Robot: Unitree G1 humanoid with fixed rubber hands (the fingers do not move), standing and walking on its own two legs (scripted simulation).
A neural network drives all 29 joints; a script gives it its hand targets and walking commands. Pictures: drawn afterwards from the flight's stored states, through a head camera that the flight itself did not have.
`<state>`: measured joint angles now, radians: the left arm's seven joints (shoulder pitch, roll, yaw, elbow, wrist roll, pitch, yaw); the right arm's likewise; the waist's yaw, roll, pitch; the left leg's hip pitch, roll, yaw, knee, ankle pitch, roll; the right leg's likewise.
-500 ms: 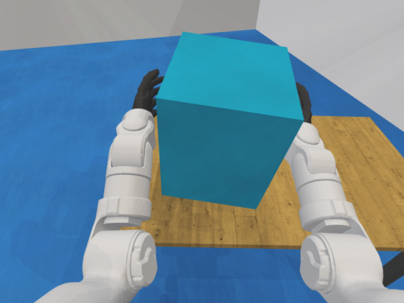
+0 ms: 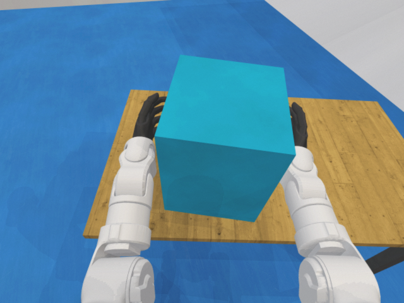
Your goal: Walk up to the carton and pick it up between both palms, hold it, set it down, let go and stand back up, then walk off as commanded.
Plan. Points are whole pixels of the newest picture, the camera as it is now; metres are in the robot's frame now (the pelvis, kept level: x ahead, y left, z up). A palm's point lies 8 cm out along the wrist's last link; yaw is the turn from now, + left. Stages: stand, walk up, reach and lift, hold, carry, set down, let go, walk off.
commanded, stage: set down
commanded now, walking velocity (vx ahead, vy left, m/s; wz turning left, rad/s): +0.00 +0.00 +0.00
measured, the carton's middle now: (219, 144) +0.40 +0.01 +0.09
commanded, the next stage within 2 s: none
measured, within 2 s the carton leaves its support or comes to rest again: neither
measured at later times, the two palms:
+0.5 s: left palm (149, 141) +0.39 +0.15 +0.10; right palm (293, 152) +0.39 -0.14 +0.10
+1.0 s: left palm (154, 145) +0.41 +0.14 +0.07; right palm (289, 153) +0.41 -0.15 +0.07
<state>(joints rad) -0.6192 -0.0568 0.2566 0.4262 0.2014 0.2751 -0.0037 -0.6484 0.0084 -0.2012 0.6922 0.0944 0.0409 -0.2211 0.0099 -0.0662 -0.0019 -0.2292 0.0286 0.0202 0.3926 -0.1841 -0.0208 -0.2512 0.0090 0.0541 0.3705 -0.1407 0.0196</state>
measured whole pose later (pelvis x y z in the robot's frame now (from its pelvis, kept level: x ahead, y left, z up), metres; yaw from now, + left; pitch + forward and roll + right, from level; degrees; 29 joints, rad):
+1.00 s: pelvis +0.03 +0.00 +0.00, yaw +0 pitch +3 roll -1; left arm -0.61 -0.05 0.26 0.72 0.20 0.02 0.01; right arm -0.59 0.02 -0.25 0.78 0.03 -0.07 -0.21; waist 0.01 -0.04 0.00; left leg -0.23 0.03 0.02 0.39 -0.22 -0.02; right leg -0.24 0.01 0.05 0.35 -0.17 0.02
